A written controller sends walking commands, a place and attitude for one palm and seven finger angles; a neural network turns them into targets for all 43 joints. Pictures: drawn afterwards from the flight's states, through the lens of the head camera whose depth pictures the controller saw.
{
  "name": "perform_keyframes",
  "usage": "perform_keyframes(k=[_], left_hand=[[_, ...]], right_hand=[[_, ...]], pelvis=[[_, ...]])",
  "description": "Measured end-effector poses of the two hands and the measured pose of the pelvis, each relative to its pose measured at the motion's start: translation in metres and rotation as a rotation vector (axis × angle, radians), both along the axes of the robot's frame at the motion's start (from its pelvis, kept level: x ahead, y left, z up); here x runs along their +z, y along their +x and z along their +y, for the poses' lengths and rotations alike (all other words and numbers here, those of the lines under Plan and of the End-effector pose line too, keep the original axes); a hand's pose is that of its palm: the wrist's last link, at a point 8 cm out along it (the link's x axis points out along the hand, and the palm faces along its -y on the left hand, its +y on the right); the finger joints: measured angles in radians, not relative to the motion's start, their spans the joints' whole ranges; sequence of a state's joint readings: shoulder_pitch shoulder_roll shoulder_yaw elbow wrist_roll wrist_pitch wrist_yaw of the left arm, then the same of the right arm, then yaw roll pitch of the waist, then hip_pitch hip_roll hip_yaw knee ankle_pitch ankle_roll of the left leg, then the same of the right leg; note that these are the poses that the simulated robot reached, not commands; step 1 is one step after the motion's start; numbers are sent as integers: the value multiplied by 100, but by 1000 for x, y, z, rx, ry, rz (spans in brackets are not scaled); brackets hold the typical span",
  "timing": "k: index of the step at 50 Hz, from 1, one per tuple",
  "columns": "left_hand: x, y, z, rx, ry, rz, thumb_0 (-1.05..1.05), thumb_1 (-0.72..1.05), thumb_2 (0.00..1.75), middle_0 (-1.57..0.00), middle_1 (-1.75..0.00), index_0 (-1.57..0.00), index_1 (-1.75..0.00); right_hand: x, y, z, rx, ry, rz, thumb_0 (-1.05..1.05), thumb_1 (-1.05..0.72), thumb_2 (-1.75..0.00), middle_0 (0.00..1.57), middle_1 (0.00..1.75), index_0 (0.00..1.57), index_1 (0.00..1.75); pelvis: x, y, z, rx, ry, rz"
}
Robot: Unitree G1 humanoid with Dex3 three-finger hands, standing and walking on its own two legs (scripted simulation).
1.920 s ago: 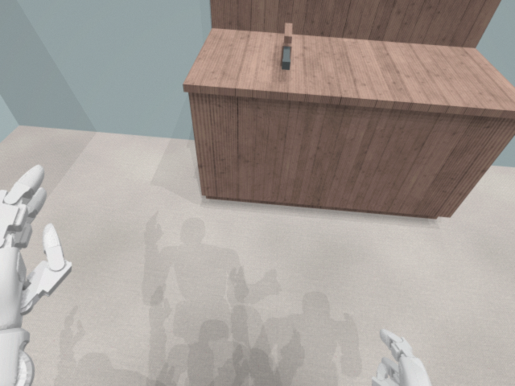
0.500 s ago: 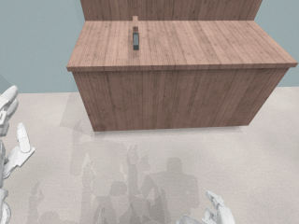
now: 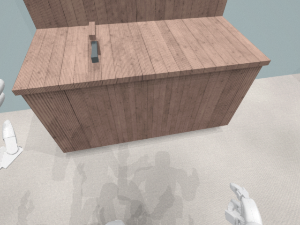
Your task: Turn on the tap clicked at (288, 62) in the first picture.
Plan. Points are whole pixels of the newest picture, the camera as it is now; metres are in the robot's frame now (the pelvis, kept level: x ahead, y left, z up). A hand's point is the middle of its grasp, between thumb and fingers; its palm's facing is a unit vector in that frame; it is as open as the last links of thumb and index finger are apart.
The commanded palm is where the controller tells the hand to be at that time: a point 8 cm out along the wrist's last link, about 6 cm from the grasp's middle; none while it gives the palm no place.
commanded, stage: turn to face it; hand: left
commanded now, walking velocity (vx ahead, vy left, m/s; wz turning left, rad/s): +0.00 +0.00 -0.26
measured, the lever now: (94, 58) +0.76 +0.29 +0.00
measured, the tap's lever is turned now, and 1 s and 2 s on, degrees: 0 0 0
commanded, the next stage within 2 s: take the last steps up to it in 0.06 s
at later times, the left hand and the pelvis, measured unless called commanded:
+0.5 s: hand (50, 135) +0.25 +0.21 +0.18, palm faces +0.32 -0.84 -0.44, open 7.4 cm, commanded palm +0.20 +0.26 +0.18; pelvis +0.01 -0.01 +0.00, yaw -6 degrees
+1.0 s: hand (62, 102) +0.32 +0.21 +0.19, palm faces +0.30 -0.86 -0.42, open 7.4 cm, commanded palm +0.27 +0.26 +0.18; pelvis +0.08 +0.00 +0.01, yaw -7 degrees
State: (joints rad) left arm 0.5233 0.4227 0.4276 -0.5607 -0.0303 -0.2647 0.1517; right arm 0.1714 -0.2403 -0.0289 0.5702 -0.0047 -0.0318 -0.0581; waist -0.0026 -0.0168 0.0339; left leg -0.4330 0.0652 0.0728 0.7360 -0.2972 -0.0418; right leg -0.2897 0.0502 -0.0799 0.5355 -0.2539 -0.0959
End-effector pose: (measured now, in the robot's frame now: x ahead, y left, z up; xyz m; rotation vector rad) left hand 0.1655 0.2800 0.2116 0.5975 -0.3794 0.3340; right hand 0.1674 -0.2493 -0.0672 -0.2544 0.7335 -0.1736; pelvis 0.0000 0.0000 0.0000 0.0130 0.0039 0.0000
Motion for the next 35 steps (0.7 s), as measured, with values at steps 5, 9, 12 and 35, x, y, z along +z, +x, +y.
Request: perform_keyframes(k=[5, 9, 12, 35], left_hand=[[-23, 22, 20, 15, -120, -4, 1, 88, 90, -22, -30, -21, -31], [-36, 37, 23, -5, -182, 25, 1, 88, 90, -21, -30, -21, -30], [-32, 43, 15, -49, -171, 31, 1, 89, 90, -21, -30, -21, -30], [-33, 65, -26, -60, -175, 58, 1, 88, 90, -22, -30, -21, -31]], right_hand=[[1, 2, 18, -33, 6, -5, 1, -91, -90, 20, 30, 19, 30], [5, -1, 39, -23, 22, -10, 1, -91, -89, 20, 30, 20, 30], [4, -4, 52, -4, 50, -17, 1, -90, -89, 20, 30, 20, 30], [-13, -45, -32, -152, -41, 148, 1, -91, -89, 20, 30, 20, 30]], pelvis=[[-3, 15, 14, -21, -15, -20], [0, 17, 20, -57, -10, -21], [1, 13, 22, -70, -26, -19], [4, 33, -7, -89, -20, -27]])
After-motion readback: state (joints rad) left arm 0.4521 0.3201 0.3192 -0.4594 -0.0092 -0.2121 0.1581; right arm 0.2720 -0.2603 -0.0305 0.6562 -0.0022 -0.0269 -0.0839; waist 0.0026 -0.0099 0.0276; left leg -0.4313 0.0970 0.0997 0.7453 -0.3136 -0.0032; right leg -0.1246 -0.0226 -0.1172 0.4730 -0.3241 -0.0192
